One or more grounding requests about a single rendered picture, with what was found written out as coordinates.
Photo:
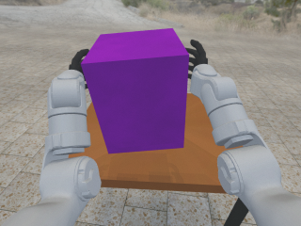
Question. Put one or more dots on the left robot hand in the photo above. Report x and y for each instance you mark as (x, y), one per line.
(76, 62)

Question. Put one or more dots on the robot left forearm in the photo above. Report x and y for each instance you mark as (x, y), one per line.
(67, 118)

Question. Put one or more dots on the carton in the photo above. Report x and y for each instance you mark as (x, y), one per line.
(138, 82)

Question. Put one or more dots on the right robot hand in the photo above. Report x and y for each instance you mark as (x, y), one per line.
(199, 56)

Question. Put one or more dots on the left robot upper arm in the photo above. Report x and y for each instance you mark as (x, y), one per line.
(66, 186)

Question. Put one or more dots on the table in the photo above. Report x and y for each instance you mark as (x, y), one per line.
(192, 168)

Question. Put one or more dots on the robot right forearm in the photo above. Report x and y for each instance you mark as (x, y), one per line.
(231, 125)

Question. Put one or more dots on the right robot upper arm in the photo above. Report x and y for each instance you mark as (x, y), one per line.
(251, 173)

